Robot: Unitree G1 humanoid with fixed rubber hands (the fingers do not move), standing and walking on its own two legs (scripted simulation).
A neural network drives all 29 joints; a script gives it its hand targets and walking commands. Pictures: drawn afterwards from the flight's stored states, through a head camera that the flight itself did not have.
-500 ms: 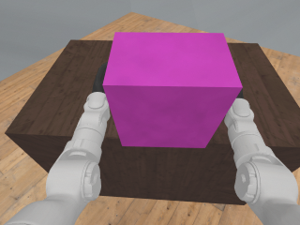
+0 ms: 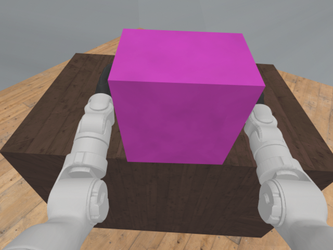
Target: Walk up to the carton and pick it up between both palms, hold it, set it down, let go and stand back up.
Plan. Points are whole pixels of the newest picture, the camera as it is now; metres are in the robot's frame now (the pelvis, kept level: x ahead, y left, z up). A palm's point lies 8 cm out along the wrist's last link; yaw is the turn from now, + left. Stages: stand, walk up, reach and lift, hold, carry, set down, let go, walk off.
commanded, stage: reach and lift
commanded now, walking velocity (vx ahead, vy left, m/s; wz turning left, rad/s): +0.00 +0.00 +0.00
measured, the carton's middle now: (178, 104) +0.42 -0.03 +0.15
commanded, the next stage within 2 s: none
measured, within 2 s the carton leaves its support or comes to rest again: neither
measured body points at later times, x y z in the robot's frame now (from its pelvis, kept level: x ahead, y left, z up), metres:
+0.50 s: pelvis +0.00 +0.00 +0.00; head -0.04 +0.02 +0.45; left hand +0.41 +0.16 +0.20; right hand +0.40 -0.20 +0.21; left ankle +0.00 +0.11 -0.75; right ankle +0.02 -0.11 -0.75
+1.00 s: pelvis -0.01 -0.01 +0.00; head -0.08 +0.00 +0.44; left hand +0.41 +0.15 +0.25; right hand +0.40 -0.21 +0.27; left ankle +0.00 +0.11 -0.75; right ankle +0.02 -0.11 -0.75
